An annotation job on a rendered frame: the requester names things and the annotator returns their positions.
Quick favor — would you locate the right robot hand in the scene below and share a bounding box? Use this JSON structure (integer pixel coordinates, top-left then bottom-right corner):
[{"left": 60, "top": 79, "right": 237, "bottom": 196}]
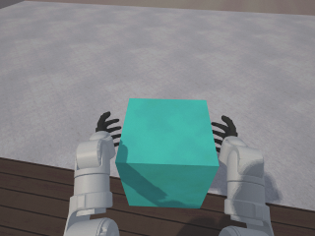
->
[{"left": 211, "top": 115, "right": 238, "bottom": 152}]

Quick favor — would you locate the left robot hand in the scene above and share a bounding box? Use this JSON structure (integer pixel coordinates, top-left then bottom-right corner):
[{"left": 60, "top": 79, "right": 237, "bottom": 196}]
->
[{"left": 95, "top": 111, "right": 121, "bottom": 147}]

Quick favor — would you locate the robot left forearm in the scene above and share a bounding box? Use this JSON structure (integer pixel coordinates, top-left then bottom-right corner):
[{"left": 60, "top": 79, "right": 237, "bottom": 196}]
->
[{"left": 63, "top": 131, "right": 116, "bottom": 236}]

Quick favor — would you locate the carton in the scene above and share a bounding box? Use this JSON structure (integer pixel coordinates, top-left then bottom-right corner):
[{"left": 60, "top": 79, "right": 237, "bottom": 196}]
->
[{"left": 115, "top": 98, "right": 220, "bottom": 208}]

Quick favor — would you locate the right robot upper arm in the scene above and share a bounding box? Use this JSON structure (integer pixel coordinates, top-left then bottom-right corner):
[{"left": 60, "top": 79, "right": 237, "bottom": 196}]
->
[{"left": 219, "top": 225, "right": 269, "bottom": 236}]

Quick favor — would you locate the left robot upper arm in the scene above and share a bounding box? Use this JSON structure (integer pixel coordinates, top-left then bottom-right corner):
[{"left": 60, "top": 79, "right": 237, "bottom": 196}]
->
[{"left": 65, "top": 217, "right": 120, "bottom": 236}]

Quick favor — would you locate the robot right forearm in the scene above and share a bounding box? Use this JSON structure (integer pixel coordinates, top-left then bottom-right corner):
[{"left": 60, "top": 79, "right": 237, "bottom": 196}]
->
[{"left": 219, "top": 136, "right": 275, "bottom": 236}]

